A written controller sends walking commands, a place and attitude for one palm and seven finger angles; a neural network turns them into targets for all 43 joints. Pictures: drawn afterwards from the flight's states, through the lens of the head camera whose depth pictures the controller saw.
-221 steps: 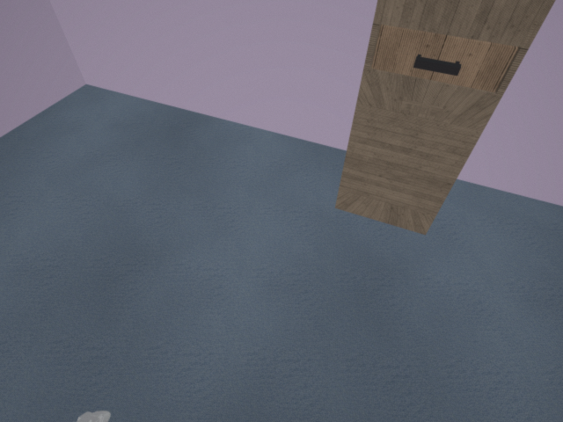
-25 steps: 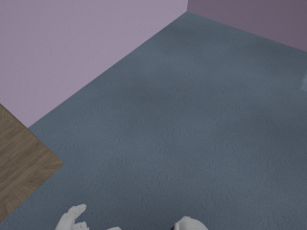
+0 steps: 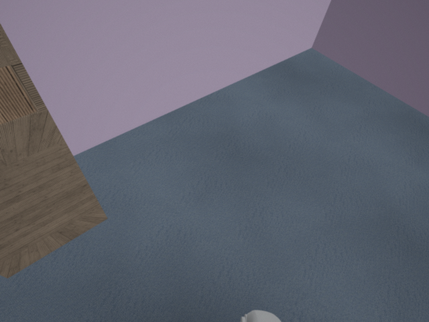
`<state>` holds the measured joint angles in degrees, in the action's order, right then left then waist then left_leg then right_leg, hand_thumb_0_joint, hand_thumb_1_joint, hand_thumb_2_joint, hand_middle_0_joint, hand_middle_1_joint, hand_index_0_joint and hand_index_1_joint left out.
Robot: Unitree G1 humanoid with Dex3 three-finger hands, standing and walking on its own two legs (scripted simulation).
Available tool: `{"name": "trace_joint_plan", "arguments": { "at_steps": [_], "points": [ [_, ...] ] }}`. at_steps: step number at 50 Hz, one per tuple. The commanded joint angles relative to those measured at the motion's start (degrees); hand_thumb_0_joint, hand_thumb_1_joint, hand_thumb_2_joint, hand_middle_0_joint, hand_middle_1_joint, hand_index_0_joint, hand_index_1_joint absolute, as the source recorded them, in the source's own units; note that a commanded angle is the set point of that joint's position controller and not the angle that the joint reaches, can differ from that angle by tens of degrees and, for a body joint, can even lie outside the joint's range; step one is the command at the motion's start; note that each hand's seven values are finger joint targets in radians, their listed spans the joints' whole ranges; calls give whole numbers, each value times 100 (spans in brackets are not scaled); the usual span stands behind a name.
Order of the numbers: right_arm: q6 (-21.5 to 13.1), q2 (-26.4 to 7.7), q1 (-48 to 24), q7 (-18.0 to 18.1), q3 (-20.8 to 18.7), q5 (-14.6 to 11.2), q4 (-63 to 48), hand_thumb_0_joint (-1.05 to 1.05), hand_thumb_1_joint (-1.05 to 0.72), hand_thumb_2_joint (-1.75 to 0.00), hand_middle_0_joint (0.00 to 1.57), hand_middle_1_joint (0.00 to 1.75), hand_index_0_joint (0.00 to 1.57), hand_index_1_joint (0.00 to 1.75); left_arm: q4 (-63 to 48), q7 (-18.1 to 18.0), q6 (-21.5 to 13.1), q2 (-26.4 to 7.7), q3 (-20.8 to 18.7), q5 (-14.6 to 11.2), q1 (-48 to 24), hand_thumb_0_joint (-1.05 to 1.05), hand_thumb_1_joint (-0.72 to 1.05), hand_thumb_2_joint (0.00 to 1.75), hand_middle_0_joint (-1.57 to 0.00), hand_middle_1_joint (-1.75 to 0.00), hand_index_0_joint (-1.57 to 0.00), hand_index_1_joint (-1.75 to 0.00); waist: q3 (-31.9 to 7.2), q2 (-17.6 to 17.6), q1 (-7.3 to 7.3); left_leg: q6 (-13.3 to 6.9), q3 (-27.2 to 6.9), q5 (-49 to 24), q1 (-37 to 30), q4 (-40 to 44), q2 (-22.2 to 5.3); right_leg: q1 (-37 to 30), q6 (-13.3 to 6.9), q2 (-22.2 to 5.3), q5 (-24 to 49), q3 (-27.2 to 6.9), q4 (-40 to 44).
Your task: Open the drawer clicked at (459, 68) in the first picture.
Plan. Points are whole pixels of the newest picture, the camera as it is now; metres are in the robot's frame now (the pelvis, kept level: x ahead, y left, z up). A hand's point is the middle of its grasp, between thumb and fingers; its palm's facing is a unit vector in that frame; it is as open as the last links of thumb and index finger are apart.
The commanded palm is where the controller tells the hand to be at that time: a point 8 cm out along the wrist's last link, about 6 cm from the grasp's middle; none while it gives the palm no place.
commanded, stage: turn to face it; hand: left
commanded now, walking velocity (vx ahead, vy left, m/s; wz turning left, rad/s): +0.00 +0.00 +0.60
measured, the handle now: out of the picture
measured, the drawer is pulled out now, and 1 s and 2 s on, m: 0.00 0.00 0.00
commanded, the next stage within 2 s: take the last steps up to it in 1.14 s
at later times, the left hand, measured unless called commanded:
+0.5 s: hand out of the picture +0.03 +0.15 -0.14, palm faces +0.32 -0.91 -0.28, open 7.4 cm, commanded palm none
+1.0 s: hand out of the picture -0.15 +0.18 -0.17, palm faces +0.59 -0.76 -0.25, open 7.4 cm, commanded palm none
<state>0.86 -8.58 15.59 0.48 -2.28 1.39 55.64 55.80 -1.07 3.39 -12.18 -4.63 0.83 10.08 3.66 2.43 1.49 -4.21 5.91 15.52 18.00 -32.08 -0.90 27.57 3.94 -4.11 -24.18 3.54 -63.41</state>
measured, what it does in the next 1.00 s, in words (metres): steps on the spot, turning left: right foot, then left foot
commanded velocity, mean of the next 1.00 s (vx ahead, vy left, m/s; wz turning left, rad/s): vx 0.00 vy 0.00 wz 0.49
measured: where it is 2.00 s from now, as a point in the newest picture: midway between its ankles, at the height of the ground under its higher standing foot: outside the picture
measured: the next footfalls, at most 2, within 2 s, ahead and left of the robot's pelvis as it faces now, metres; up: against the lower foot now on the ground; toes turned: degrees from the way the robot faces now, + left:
right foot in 0.38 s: +0.05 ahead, -0.17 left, +0.00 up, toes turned +12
left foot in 0.80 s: -0.07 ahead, +0.07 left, +0.00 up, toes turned +37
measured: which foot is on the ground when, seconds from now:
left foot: down 0.00-0.38, up 0.40-0.78, down 0.80-1.00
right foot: up 0.00-0.36, down 0.38-0.80, up 0.82-1.00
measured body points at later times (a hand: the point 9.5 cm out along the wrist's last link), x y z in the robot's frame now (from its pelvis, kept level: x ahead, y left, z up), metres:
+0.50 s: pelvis -0.02 -0.07 +0.00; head +0.00 -0.09 +0.45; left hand +0.01 +0.20 -0.12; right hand +0.13 -0.31 -0.15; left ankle -0.03 +0.06 -0.66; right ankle +0.01 -0.18 -0.73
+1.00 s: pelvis -0.05 -0.03 +0.00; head -0.03 +0.02 +0.45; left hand -0.18 +0.22 -0.15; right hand +0.18 -0.17 -0.12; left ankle -0.10 +0.04 -0.73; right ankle +0.02 -0.18 -0.66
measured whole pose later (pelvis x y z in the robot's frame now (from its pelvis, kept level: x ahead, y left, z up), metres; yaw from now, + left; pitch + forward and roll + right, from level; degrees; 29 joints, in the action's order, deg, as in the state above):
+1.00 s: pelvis -0.05 -0.03 +0.00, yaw +34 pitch +0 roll -1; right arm 1.3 -11.3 7.6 -0.1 -1.7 0.9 52.8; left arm 55.8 -0.9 3.9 -16.0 -4.0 0.6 13.3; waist 5.1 2.2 -1.7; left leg -2.6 3.1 15.7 12.9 -29.0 -0.5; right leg 25.9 5.2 -6.4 -25.0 3.2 -61.8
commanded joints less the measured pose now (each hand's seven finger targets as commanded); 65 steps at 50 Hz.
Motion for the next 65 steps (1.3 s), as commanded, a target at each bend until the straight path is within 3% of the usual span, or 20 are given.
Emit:
{"name": "trace_joint_plan", "arguments": {
  "at_steps": [1, 10, 17, 18, 19, 20, 23, 25, 34, 38, 39, 40, 41, 42, 47, 57, 61, 62, 64, 65],
  "points": [
    [-155, -1198, 284, 101, -312, -21, -316, 0, -90, -90, 20, 30, 20, 30, -536, 8, -198, -354, -83, -1, -205, 0, 90, 90, -20, -30, -20, -30, -861, -848, 60, -492, -1708, -3050, -1412, 1219, -1393, 525, 162, -143, 198, -310, 46],
    [-20, -1536, 69, 25, -467, 1, -430, 0, -90, -90, 20, 30, 20, 30, -743, -10, -164, -507, -64, -26, -474, 0, 90, 90, -20, -30, -20, -30, -740, -1131, 168, -596, -2400, -2148, -1219, 1221, -1248, 142, 196, 66, -87, -363, 1097],
    [110, -1601, -654, -61, -540, -23, -796, 0, -90, -90, 20, 30, 20, 30, -710, -60, -240, -700, -78, -58, 492, 0, 90, 90, -20, -30, -20, -30, -761, -1119, -316, -171, -2654, -874, 442, 749, -695, -2092, -39, 263, 919, -248, 3701],
    [131, -1263, -592, -96, -508, -70, -856, 0, -90, -90, 20, 30, 20, 30, -723, -98, -289, -1056, -151, 16, 664, 0, 90, 90, -20, -30, -20, -30, -723, -121, -390, 196, -2213, 146, 1366, -144, -197, -2799, -310, -579, 483, -1047, 4641],
    [125, -895, -460, -105, -432, -71, -1022, 0, -90, -90, 20, 30, 20, 30, -880, -125, -336, -1584, -210, 99, 533, 0, 90, 90, -20, -30, -20, -30, -600, 1598, -353, 720, -963, 1554, 2249, -1765, 638, -2800, -941, -2246, 319, -2794, 5209],
    [148, -1266, -550, -105, -495, 30, -1020, 0, -90, -90, 20, 30, 20, 30, -1023, -125, -293, -1532, -141, 25, 274, 0, 90, 90, -20, -30, -20, -30, -515, 1079, -288, 626, -1129, 1625, 1859, -2810, 293, -1752, -1186, -2469, 176, -2494, 5219],
    [275, -1198, -434, -219, -492, 46, -709, 0, -90, -90, 20, 30, 20, 30, -1143, -73, -352, -961, 10, 14, -480, 0, 90, 90, -20, -30, -20, -30, 195, 775, 117, 722, -911, 568, 1642, -3936, -16, -913, -828, -1434, 747, -1065, 4995],
    [267, -1106, -329, -248, -439, 16, -645, 0, -90, -90, 20, 30, 20, 30, -1121, -85, -393, -861, 36, 32, -348, 0, 90, 90, -20, -30, -20, -30, 21, 706, 108, 827, -708, 373, 1618, -3901, -78, -1355, -843, -1296, 1659, -519, 4694],
    [211, -926, -1205, -249, -262, -68, -858, 0, -90, -90, 20, 30, 20, 30, -688, -64, -336, -1272, -80, 102, 620, 0, 90, 90, -20, -30, -20, -30, -312, 1024, -431, 826, -94, 1125, 893, -1554, -132, -2202, -1087, -1752, 3045, -92, 4181],
    [93, -1016, -640, -199, -237, -70, -696, 0, -90, -90, 20, 30, 20, 30, -584, -42, -290, -1340, -134, 44, 604, 0, 90, 90, -20, -30, -20, -30, -765, 951, -185, 666, 176, 67, -361, 282, 2, -2132, -661, -1541, 3501, 424, 3256],
    [38, -1299, -347, -203, -306, -58, -626, 0, -90, -90, 20, 30, 20, 30, -595, -28, -267, -1212, -118, 2, 587, 0, 90, 90, -20, -30, -20, -30, -986, 209, -2, 544, -155, -857, -1311, 984, -295, -1542, -382, -1392, 3000, 628, 2479],
    [-21, -1952, -46, -169, -459, -9, -615, 0, -90, -90, 20, 30, 20, 30, -804, 17, -252, -845, -68, -34, 658, 0, 90, 90, -20, -30, -20, -30, -1245, -1504, 154, -137, -2029, -3050, -2441, 951, -1795, 106, 81, -652, 460, 855, 1260],
    [17, -2209, 301, -109, -504, -58, -481, 0, -90, -90, 20, 30, 20, 30, -972, -9, -218, -641, 70, 10, 268, 0, 90, 90, -20, -30, -20, -30, -1138, -1819, 339, -766, -2443, -4628, -2292, 1006, -2501, 617, 152, -404, -1477, 383, 409],
    [-22, -2009, 435, -20, -465, -49, -332, 0, -90, -90, 20, 30, 20, 30, -895, -72, -153, -678, 51, 18, -4, 0, 90, 90, -20, -30, -20, -30, -1179, -1710, 406, -762, -2292, -4654, -2024, 944, -2270, 539, 99, -396, -1232, -118, 2],
    [-72, -1434, -567, 42, -253, -38, -543, 0, -90, -90, 20, 30, 20, 30, -455, 31, -145, -677, 5, -5, 312, 0, 90, 90, -20, -30, -20, -30, -574, -1136, -90, -422, -1258, -3538, -1220, 1143, -1302, 173, 142, -301, 37, -162, -70],
    [-4, -1354, -379, 41, -288, 11, -368, 0, -90, -90, 20, 30, 20, 30, -532, -28, -164, -446, 96, -25, 36, 0, 90, 90, -20, -30, -20, -30, -437, -1166, 4, -599, -1889, -2773, -1007, 1213, -1296, -613, 42, 59, -115, -113, 1815],
    [1, -1262, -499, 24, -285, -28, -335, 0, -90, -90, 20, 30, 20, 30, -372, -74, -276, -447, 87, -41, 513, 0, 90, 90, -20, -30, -20, -30, -570, -1001, -259, -324, -1901, -2437, -523, 799, -1025, -1689, -38, 155, 968, -21, 3450],
    [-16, -1102, -453, 7, -254, -68, -298, 0, -90, -90, 20, 30, 20, 30, -316, -98, -334, -562, 81, -21, 617, 0, 90, 90, -20, -30, -20, -30, -621, -616, -312, -79, -1764, -1841, -182, 500, -795, -2243, -90, -44, 1482, -209, 4125],
    [-12, -570, -353, -37, -131, -93, -428, 0, -90, -90, 20, 30, 20, 30, -271, -112, -441, -1202, 0, 75, 797, 0, 90, 90, -20, -30, -20, -30, -562, 1144, -341, 531, -695, 1470, 1039, -1113, 281, -2684, -968, -2025, 1650, -2119, 4922],
    [107, -850, -400, -24, -218, -6, -401, 0, -90, -90, 20, 30, 20, 30, -293, -87, -455, -1176, -40, 27, 866, 0, 90, 90, -20, -30, -20, -30, -447, 1525, -460, 496, -977, 1764, 1065, -1878, 58, -2096, -1181, -2100, 608, -2388, 5290]
  ]
}}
